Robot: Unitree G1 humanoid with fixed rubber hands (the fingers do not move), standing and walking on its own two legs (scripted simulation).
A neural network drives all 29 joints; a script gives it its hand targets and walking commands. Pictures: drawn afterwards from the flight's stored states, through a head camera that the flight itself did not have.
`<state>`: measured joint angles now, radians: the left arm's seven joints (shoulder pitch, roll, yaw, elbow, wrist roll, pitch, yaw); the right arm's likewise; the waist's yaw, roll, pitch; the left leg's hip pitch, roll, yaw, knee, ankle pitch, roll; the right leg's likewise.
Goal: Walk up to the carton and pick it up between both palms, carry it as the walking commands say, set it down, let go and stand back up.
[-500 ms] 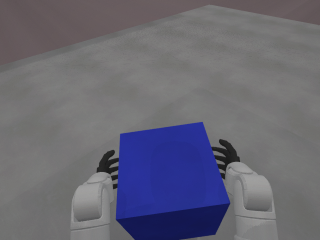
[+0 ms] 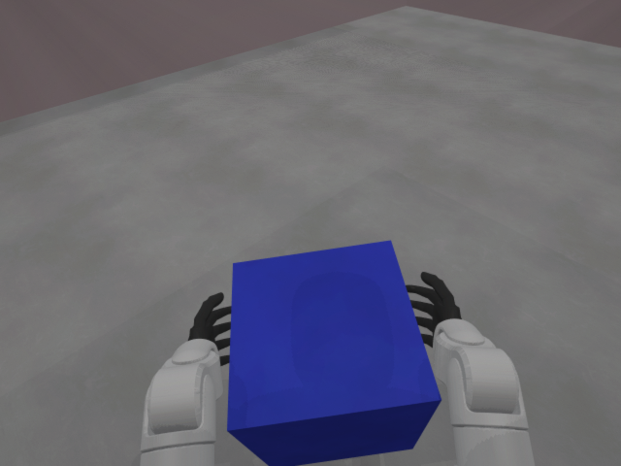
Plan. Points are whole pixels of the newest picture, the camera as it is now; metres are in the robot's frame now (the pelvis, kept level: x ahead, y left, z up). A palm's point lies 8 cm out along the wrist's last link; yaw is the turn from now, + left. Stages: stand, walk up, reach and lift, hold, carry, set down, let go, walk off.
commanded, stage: carry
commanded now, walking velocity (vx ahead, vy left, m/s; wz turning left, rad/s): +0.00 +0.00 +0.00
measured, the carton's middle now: (328, 361) +0.29 +0.00 -0.01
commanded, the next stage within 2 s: none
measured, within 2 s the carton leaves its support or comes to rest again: neither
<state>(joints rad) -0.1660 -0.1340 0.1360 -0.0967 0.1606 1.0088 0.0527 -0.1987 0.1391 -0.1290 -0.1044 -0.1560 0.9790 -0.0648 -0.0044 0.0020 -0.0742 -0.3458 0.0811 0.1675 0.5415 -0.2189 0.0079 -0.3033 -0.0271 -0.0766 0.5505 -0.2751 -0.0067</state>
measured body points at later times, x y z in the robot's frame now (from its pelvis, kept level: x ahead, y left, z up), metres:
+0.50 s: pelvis +0.01 +0.00 +0.00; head -0.01 +0.00 +0.45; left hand +0.29 +0.15 +0.04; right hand +0.30 -0.15 +0.06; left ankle +0.04 +0.11 -0.73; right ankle +0.01 -0.11 -0.73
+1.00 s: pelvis +0.01 +0.00 +0.00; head +0.00 -0.01 +0.45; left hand +0.29 +0.15 +0.04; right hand +0.31 -0.15 +0.06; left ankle +0.04 +0.11 -0.73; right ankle +0.01 -0.11 -0.73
